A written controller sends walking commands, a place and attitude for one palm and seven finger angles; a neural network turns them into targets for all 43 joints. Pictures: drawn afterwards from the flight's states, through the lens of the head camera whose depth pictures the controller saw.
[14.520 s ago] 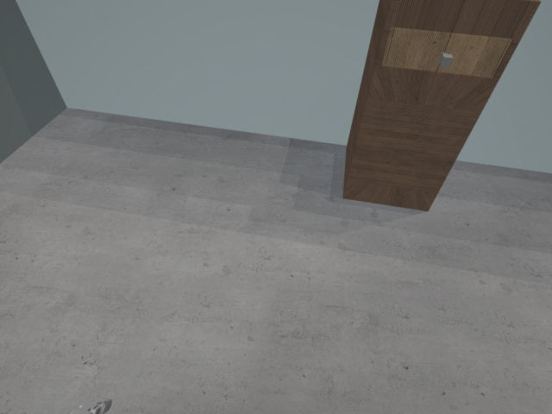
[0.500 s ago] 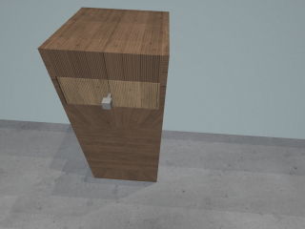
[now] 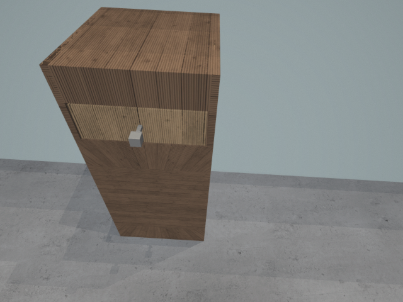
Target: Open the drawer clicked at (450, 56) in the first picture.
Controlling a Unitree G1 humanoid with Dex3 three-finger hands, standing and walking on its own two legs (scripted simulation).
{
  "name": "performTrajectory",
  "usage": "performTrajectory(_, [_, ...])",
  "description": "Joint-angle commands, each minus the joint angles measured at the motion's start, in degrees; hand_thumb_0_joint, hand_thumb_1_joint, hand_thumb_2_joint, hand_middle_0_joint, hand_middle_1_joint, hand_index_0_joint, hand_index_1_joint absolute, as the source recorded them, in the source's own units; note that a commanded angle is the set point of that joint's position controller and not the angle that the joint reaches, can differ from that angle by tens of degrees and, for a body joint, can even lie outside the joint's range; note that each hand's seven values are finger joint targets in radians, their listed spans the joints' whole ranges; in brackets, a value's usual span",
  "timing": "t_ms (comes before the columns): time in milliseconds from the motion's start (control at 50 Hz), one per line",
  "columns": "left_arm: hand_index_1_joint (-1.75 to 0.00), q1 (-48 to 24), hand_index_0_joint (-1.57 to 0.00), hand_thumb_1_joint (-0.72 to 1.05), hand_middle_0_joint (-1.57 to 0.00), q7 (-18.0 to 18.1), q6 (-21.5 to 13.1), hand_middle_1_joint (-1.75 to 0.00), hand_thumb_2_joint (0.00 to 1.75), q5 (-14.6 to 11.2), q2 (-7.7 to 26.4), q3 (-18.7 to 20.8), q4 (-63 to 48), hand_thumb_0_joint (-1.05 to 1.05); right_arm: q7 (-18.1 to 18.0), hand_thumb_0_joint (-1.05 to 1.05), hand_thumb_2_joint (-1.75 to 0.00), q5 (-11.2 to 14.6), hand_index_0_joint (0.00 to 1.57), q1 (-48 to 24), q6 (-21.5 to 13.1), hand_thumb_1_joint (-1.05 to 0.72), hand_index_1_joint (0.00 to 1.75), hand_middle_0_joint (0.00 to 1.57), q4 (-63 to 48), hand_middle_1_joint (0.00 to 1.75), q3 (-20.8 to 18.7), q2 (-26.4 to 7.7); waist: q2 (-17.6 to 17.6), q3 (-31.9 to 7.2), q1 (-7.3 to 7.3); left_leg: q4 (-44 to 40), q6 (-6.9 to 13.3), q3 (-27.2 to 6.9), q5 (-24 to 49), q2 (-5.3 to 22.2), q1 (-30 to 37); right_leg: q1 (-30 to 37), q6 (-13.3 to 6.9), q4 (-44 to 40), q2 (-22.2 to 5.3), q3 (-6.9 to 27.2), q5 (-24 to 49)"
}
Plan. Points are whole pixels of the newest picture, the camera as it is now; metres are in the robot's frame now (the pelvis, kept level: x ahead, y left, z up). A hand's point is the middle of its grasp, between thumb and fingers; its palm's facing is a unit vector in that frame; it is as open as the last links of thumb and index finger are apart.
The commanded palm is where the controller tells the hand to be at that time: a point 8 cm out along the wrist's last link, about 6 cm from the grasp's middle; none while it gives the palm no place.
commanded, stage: raise the hand with hooked fingers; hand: left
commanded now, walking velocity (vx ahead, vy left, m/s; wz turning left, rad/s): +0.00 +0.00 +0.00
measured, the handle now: (137, 134) +0.54 +0.22 +0.00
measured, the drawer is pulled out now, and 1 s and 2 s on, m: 0.00 0.00 0.00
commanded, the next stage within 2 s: move the hooked fingers above the handle in 1.92 s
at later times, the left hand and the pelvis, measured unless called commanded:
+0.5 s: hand (131, 295) +0.16 +0.15 -0.07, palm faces -0.12 -0.29 -0.95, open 8.9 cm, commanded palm +0.16 +0.18 +0.01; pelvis +0.00 -0.04 -0.03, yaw -1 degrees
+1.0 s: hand (124, 218) +0.27 +0.17 +0.03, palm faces +0.03 -0.08 -1.00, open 11.9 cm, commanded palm +0.24 +0.19 +0.09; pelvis +0.02 -0.05 -0.02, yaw -4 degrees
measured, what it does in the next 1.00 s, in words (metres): shifts its weight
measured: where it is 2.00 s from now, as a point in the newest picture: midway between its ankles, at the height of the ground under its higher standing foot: outside the picture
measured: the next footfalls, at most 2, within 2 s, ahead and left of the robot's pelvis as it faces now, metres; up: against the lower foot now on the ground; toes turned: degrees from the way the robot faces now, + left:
none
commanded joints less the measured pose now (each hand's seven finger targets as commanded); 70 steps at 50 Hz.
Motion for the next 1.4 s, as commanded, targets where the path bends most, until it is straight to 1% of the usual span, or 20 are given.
performTrajectory(0, [-0.30,4.98,-0.20,0.90,-0.20,1.96,-0.83,-0.30,0.90,0.78,8.23,0.55,0.70,0.00,0.45,0.00,-0.90,0.51,0.20,-1.45,-1.35,-0.90,0.30,0.20,-6.06,0.30,-0.18,-7.98,-1.77,8.78,1.31,2.85,-2.50,-6.02,16.86,8.96,-10.85,-2.65,-2.85,0.37,-5.60,4.05,19.43])
performTrajectory(20, [-0.32,-39.88,-0.20,0.88,-0.20,1.46,-10.16,-0.32,0.89,5.37,19.03,-5.51,-89.19,0.00,-2.16,0.00,-0.90,4.24,0.20,-0.92,-9.07,-0.90,0.30,0.20,-27.66,0.30,0.33,-17.14,15.89,-21.49,-4.47,-4.29,-2.16,-9.12,20.95,4.21,5.33,3.37,-3.62,6.48,2.17,3.77,8.84])
performTrajectory(40, [-0.33,-18.47,-0.20,0.85,-0.20,6.09,-3.62,-0.33,0.88,7.32,17.66,-1.55,-70.94,0.00,-4.47,0.00,-0.90,4.20,0.20,-8.83,-15.17,-0.90,0.30,0.20,-23.15,0.30,-0.01,-13.26,19.61,-16.46,0.42,-6.71,-4.08,-8.68,26.55,7.02,6.43,-3.32,-4.63,11.88,2.06,-0.39,-3.22])
performTrajectory(80, [-0.36,1.18,-0.21,0.81,-0.21,10.23,6.50,-0.36,0.86,6.28,4.21,-7.77,-58.33,0.00,-3.73,0.00,-0.90,4.62,0.20,-4.41,-18.32,-0.90,0.30,0.20,-19.71,0.30,-0.67,-10.07,12.33,-5.28,-0.59,-8.79,-5.14,-10.11,9.08,6.14,-4.73,-10.73,-2.97,13.77,2.21,-3.07,-10.40])
performTrajectory(100, [-0.37,-4.71,-0.21,0.78,-0.21,10.22,6.71,-0.37,0.85,6.61,2.59,-11.61,-68.78,0.00,-3.53,0.00,-0.90,5.20,0.20,-5.54,-19.40,-0.90,0.30,0.20,-23.98,0.30,-0.53,-10.34,10.00,-1.28,-1.07,-7.25,-3.87,-9.78,3.88,5.23,-7.63,-9.68,-2.92,11.83,1.73,-3.07,-7.31])
performTrajectory(160, [-0.42,-0.80,-0.21,0.71,-0.21,11.95,6.56,-0.42,0.82,19.74,6.61,-14.12,-73.90,0.00,-2.55,0.00,-0.90,3.03,0.20,-7.86,-21.64,-0.90,0.30,0.20,-29.14,0.30,-0.58,-14.77,2.28,-1.22,-1.94,1.03,-2.14,-10.48,1.50,2.44,-11.98,-11.64,-4.77,6.27,2.93,0.80,-4.59])
performTrajectory(200, [-0.45,-3.09,-0.22,0.67,-0.22,14.56,6.37,-0.45,0.80,30.63,7.45,-14.17,-69.69,0.00,-1.68,0.00,-0.90,0.21,0.20,-8.70,-19.10,-0.90,0.30,0.20,-32.00,0.30,-1.75,-15.61,-11.88,2.22,-3.48,4.05,-1.77,-12.39,-3.92,1.93,-16.37,-17.66,-4.79,5.54,3.45,1.94,-12.72])
performTrajectory(240, [-0.48,10.42,-0.22,0.62,-0.22,16.48,6.26,-0.48,0.78,39.95,7.15,-11.33,-61.03,0.00,0.18,0.00,-0.90,-1.44,0.20,-11.93,-14.55,-0.90,0.30,0.20,-36.70,0.30,-3.27,-16.01,-18.72,4.25,0.74,6.35,-2.07,-9.41,-3.49,0.27,-18.63,-18.23,-5.11,3.59,3.87,2.61,-19.31])
performTrajectory(280, [-0.51,21.13,-0.22,0.57,-0.22,16.61,4.41,-0.51,0.76,46.97,10.40,-6.55,-57.94,0.00,2.38,0.00,-0.90,-1.34,0.20,-15.03,-7.65,-0.90,0.30,0.20,-39.71,0.30,-3.38,-15.70,-16.90,0.25,6.26,6.69,-2.98,-6.27,1.92,-0.78,-20.88,-11.69,-6.30,5.07,3.94,5.17,-11.63])
performTrajectory(360, [-0.57,14.99,-0.23,0.48,-0.23,19.04,-0.65,-0.57,0.72,55.87,18.23,1.47,-67.10,0.00,5.00,0.00,-0.90,-1.00,0.20,-20.75,0.94,-0.90,0.30,0.20,-44.65,0.30,-2.73,-13.43,-6.81,-6.84,10.02,8.43,-3.66,-4.16,7.12,-1.23,-22.40,-6.35,-7.22,11.27,3.90,7.29,0.82])
performTrajectory(420, [-0.62,7.17,-0.24,0.41,-0.24,22.63,-1.41,-0.62,0.69,59.77,19.89,2.00,-77.07,0.00,5.58,0.00,-0.90,-1.86,0.20,-20.93,3.52,-0.90,0.30,0.20,-46.67,0.30,-2.71,-12.02,8.21,-13.42,9.48,10.79,-3.17,-3.67,9.54,-1.34,-17.72,-7.82,-8.21,13.71,4.81,9.54,5.40])
performTrajectory(460, [-0.64,-1.34,-0.24,0.36,-0.24,25.08,-1.78,-0.64,0.67,61.91,23.49,4.06,-83.95,0.00,5.26,0.00,-0.90,-2.89,0.20,-19.32,4.04,-0.90,0.30,0.20,-45.84,0.30,-3.05,-11.86,9.43,-20.17,7.74,14.43,-2.76,-5.19,12.02,-1.61,-13.85,-10.78,-7.95,14.80,4.94,12.75,6.43])
performTrajectory(560, [-0.72,-15.75,-0.25,0.25,-0.25,25.70,-4.33,-0.72,0.62,60.18,22.20,0.63,-85.81,0.00,4.10,0.00,-0.90,-4.08,0.20,-19.86,2.94,-0.90,0.30,0.20,-43.20,0.30,-3.01,-12.12,2.36,-14.73,0.02,20.47,-0.84,-6.73,6.54,-2.25,-12.78,-20.00,-5.94,10.86,3.25,14.76,0.90])
performTrajectory(600, [-0.75,-14.98,-0.25,0.20,-0.25,24.03,-6.08,-0.75,0.60,58.27,21.41,-0.53,-82.57,0.00,3.79,0.00,-0.90,-4.06,0.20,-20.15,2.10,-0.90,0.30,0.20,-43.01,0.30,-3.01,-12.51,-1.20,-12.46,-0.61,20.72,-0.41,-6.54,3.91,-2.30,-15.13,-19.53,-5.02,9.89,2.68,13.82,0.41])
performTrajectory(660, [-0.80,-11.98,-0.25,0.13,-0.25,19.93,-3.98,-0.80,0.57,56.58,21.79,-0.26,-76.73,0.00,3.39,0.00,-0.90,-3.55,0.20,-20.89,2.88,-0.90,0.30,0.20,-42.25,0.30,-2.57,-12.46,-5.18,-12.76,0.80,18.62,-0.42,-6.35,4.59,-2.62,-18.97,-11.75,-3.82,8.99,1.98,13.53,6.96])
performTrajectory(760, [-0.87,-2.09,-0.26,0.01,-0.26,14.08,0.99,-0.87,0.52,55.91,29.93,7.34,-73.25,0.00,2.83,0.00,-0.90,-1.57,0.20,-20.97,4.30,-0.90,0.30,0.20,-42.42,0.30,-0.65,-12.23,-6.25,-19.35,6.81,12.32,-1.78,-5.64,8.36,-2.39,-21.69,5.72,-2.49,11.08,0.80,13.77,22.96])
performTrajectory(820, [-0.92,-4.85,-0.27,-0.06,-0.27,13.47,0.66,-0.92,0.49,55.75,29.67,7.31,-78.38,0.00,2.64,0.00,-0.90,-1.51,0.20,-21.68,4.41,-0.90,0.30,0.20,-41.85,0.30,-0.46,-11.93,-0.52,-17.89,6.84,10.40,-1.85,-6.20,9.50,-2.41,-20.66,6.34,-2.97,10.78,0.77,12.52,24.31])
performTrajectory(1020, [-1.07,-13.00,-0.29,-0.29,-0.29,17.06,0.73,-1.07,0.39,54.42,28.10,8.41,-78.92,0.00,1.23,0.00,-0.90,-0.50,0.20,-20.33,2.75,-0.90,0.30,0.20,-39.94,0.30,-3.39,-12.47,-1.84,-18.41,5.52,8.43,-1.16,-6.63,11.57,-2.94,-16.61,4.88,-2.96,9.02,1.11,9.55,21.55])
performTrajectory(1160, [-1.17,-24.88,-0.30,-0.45,-0.30,10.76,7.68,-1.17,0.32,53.70,29.33,3.99,-78.87,0.00,0.36,0.00,-0.90,1.10,0.20,-21.41,3.93,-0.90,0.30,0.20,-40.28,0.30,-3.03,-13.49,-0.43,-15.11,4.76,4.42,-0.91,-6.41,14.18,-1.70,-10.16,3.39,-3.75,6.18,2.37,4.32,11.81])
performTrajectory(1380, [-1.20,-43.43,-0.30,-0.50,-0.30,2.56,8.94,-1.20,0.30,53.90,33.53,3.44,-74.85,0.00,-0.15,0.00,-0.90,1.29,0.20,-20.21,5.45,-0.90,0.30,0.20,-39.10,0.30,-0.80,-13.09,6.00,-12.44,4.37,-1.00,-2.71,-8.66,20.75,-0.08,-3.12,5.14,-5.13,2.74,3.52,0.98,9.83])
